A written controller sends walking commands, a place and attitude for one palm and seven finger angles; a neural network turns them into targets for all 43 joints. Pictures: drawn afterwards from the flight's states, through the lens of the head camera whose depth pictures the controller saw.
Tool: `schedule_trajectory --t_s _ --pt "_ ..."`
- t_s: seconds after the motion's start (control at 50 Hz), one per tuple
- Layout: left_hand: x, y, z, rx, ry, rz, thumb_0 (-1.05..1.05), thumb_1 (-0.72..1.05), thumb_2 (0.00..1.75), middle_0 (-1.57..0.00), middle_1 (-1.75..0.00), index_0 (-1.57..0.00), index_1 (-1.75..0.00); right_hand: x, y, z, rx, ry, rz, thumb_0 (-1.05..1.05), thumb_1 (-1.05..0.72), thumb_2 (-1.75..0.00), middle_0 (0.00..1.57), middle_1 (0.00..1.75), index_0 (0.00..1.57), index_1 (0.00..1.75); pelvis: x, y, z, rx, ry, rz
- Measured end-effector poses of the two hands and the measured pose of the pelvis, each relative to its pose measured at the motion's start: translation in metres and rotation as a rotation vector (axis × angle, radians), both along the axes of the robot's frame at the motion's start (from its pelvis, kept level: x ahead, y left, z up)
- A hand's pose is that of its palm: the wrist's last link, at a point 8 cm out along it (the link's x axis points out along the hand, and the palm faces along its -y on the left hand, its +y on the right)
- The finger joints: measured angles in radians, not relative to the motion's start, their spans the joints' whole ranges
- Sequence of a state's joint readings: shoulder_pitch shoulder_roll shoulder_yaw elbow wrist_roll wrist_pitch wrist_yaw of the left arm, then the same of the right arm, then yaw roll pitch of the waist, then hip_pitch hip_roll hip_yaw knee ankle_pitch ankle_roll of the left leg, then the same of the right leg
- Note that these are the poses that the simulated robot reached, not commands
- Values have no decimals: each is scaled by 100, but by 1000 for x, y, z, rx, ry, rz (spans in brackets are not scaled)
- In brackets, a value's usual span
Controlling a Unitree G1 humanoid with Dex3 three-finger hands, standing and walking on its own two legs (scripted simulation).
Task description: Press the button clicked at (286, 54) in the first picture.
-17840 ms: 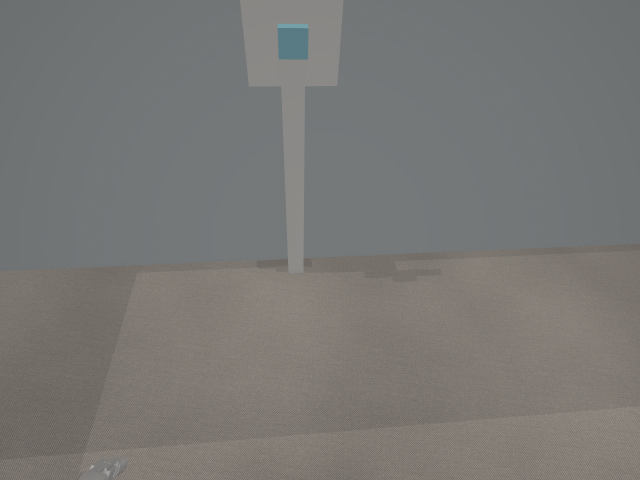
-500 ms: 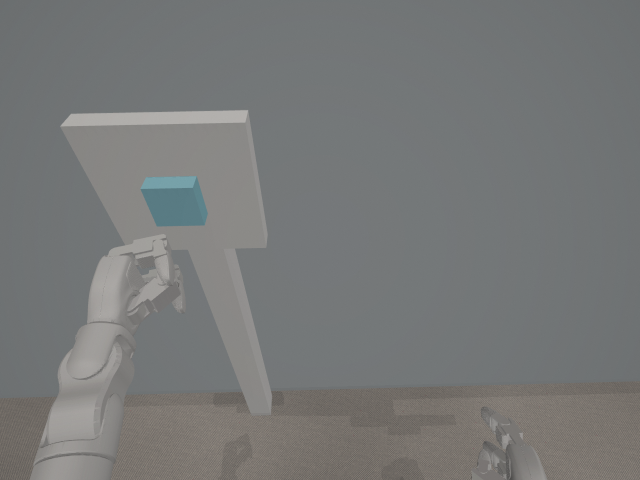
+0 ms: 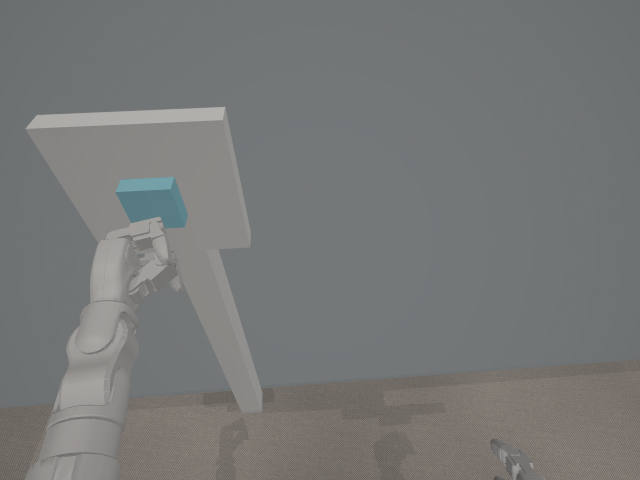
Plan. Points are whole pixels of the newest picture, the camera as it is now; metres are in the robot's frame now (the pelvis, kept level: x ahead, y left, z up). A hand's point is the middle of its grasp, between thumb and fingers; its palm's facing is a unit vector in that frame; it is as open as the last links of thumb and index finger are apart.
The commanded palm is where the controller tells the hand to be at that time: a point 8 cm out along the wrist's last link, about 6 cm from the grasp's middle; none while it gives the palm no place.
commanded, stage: aim a knuckle at the button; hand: left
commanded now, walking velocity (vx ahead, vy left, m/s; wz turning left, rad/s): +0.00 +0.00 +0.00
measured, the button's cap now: (154, 202) +0.42 +0.23 +0.14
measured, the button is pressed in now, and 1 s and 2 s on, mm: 0 0 14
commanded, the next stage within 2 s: press the button with the knuckle in 0.62 s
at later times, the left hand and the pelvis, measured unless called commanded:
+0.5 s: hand (165, 267) +0.34 +0.20 +0.11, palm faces +0.14 -0.99 -0.02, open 3.1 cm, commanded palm +0.30 +0.25 +0.11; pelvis -0.01 -0.01 +0.00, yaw +1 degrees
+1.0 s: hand (170, 253) +0.35 +0.20 +0.12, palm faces +0.12 -0.99 -0.02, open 3.1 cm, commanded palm +0.33 +0.25 +0.11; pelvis +0.00 +0.00 +0.00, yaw +1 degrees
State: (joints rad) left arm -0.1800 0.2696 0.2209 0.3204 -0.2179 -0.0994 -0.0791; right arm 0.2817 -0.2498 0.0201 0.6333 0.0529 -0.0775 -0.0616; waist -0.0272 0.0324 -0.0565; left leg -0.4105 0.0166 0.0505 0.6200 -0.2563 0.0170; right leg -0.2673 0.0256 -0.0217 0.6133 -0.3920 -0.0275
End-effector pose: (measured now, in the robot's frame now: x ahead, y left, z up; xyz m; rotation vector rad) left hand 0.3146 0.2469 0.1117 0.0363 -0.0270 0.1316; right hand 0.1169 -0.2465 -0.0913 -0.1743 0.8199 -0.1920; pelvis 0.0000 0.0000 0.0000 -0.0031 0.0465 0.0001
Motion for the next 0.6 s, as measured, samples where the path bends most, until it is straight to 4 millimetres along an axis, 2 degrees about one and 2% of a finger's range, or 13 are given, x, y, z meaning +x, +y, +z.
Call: schedule_trajectory --t_s 0.12,0.2,0.36,0.5,0.6 --pt "-13 6 -1 -5 0 6 1 90 90 -130 -150 -130 -150 8 -3 1 -4 -6 9 1 -90 -90 20 30 20 30 1 -2 0 -2 -8 10" --pt "-18 1 -4 -12 13 -7 1 90 90 -130 -150 -130 -150 17 -2 3 -8 -31 27 1 -90 -90 20 30 20 30 -2 -3 -1 -3 -11 20" --pt "-14 -7 3 -14 -16 -13 1 90 90 -130 -150 -130 -150 32 4 9 -2 -78 56 1 -90 -90 20 30 20 30 -7 -7 -1 -1 -15 25" --pt "-4 7 0 -18 30 13 1 90 90 -130 -150 -130 -150 26 2 8 0 -58 48 1 -90 -90 20 30 20 30 -7 -9 -1 -3 -10 24" --pt "-5 4 1 -11 10 -11 1 90 90 -130 -150 -130 -150 17 -2 3 -4 -29 34 1 -90 -90 20 30 20 30 -5 -7 -1 -5 -4 21"
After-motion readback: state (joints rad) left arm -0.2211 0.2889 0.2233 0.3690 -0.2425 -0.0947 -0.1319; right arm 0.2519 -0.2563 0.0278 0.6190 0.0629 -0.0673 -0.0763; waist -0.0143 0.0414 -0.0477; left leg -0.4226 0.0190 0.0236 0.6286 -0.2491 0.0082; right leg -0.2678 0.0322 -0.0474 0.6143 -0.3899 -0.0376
